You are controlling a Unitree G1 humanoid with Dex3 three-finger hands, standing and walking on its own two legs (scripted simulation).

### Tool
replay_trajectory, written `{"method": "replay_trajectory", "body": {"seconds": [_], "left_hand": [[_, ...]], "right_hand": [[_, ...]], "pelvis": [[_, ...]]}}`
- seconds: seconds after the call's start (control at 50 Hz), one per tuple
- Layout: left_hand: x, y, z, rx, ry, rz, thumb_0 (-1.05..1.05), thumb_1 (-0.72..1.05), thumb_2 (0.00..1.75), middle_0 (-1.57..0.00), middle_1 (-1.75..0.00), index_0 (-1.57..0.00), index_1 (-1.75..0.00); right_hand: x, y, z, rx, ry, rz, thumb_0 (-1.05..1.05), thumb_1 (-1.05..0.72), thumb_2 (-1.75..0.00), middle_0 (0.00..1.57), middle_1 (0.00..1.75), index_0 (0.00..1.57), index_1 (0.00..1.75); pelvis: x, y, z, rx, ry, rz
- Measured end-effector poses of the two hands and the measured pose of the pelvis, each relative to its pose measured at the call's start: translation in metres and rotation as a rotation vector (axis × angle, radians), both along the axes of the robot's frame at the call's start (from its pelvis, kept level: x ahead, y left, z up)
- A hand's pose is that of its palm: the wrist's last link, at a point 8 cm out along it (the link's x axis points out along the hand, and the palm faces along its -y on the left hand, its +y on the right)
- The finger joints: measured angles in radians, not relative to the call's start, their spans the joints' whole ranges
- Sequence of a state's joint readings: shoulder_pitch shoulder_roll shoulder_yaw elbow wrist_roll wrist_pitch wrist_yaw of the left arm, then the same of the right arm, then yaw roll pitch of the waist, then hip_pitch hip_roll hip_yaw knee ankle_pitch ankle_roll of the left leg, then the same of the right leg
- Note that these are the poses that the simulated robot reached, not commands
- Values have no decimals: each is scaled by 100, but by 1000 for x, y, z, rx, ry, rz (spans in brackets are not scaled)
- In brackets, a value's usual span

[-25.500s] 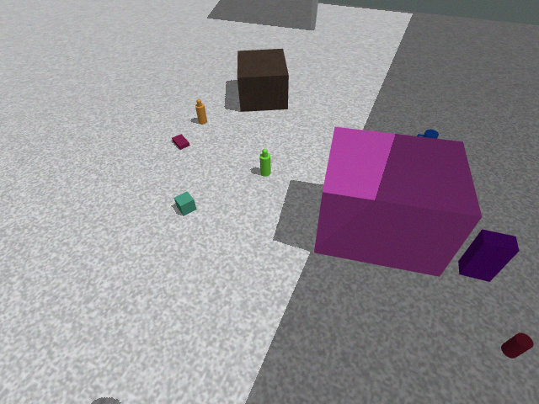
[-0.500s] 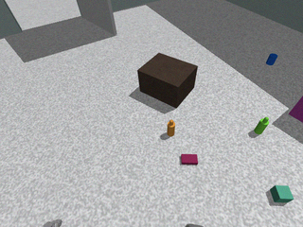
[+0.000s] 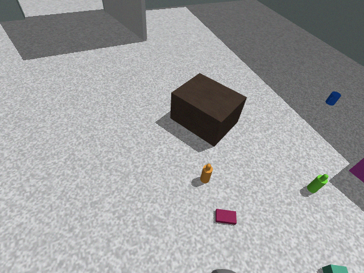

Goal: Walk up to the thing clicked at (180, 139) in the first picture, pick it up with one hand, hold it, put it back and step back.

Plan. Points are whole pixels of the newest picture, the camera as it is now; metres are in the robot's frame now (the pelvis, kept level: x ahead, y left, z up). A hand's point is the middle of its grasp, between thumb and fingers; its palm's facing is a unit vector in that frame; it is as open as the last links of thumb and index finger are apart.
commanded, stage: walk up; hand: right
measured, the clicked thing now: (225, 216) +0.52 -0.28 -0.75
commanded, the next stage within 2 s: stand in 1.48 s
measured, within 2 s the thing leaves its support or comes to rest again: neither
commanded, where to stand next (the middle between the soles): +0.13 -0.04 m, yaw +0 degrees
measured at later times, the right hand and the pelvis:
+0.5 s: hand out of the picture +0.09 -0.29 -0.15, palm faces +0.00 +0.94 -0.33, open 7.3 cm; pelvis +0.03 -0.03 +0.01, yaw -1 degrees
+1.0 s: hand out of the picture +0.13 -0.29 -0.13, palm faces -0.01 +0.94 -0.34, open 7.3 cm; pelvis +0.04 -0.03 +0.02, yaw +0 degrees
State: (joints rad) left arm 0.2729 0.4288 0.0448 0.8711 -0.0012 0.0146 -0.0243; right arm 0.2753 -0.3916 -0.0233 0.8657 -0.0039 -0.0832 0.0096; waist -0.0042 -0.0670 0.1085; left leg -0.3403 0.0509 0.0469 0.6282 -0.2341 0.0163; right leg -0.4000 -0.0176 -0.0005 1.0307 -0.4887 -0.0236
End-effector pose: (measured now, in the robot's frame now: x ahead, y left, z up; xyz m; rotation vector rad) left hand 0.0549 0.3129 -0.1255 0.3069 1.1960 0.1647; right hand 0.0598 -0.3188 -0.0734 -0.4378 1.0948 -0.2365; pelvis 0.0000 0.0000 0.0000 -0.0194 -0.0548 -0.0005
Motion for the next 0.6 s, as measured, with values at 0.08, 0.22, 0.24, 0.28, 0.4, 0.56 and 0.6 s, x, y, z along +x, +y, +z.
{"method": "replay_trajectory", "body": {"seconds": [0.08,0.22,0.24,0.28,0.4,0.56,0.6], "left_hand": [[20,-7,1,-9,-10,-8,1,90,90,-20,-30,-20,-30],[36,-23,1,35,-16,2,1,90,90,-20,-30,-20,-30],[37,-26,3,39,-15,2,1,90,90,-20,-30,-20,-30],[39,-32,7,41,-12,1,1,90,90,-20,-30,-20,-30],[58,-44,18,34,-14,-17,1,90,90,-20,-30,-20,-30],[90,-52,24,8,-39,-40,1,90,90,-20,-30,-20,-30],[97,-53,25,4,-44,-40,1,90,90,-20,-30,-20,-30]], "right_hand": [[10,-1,2,-2,8,8,0,-91,-90,21,30,21,30],[30,-20,-28,40,17,-16,0,-90,-90,21,30,21,31],[32,-21,-32,52,20,-26,0,-90,-90,21,30,21,30],[36,-21,-38,75,29,-36,0,-91,-90,20,30,20,30],[32,-17,-46,121,70,-56,0,-91,-90,20,30,20,30],[21,-14,-40,128,138,-94,0,-91,-90,20,30,20,30],[20,-14,-37,123,144,-102,0,-91,-90,20,30,20,30]], "pelvis": [[9,-4,3,3,5,1],[19,-22,-10,3,-1,-4],[19,-25,-10,3,-3,-3],[21,-28,-8,17,-2,-6],[28,-30,-1,35,0,-10],[37,-29,10,34,8,-11],[38,-29,11,31,8,-12]]}}
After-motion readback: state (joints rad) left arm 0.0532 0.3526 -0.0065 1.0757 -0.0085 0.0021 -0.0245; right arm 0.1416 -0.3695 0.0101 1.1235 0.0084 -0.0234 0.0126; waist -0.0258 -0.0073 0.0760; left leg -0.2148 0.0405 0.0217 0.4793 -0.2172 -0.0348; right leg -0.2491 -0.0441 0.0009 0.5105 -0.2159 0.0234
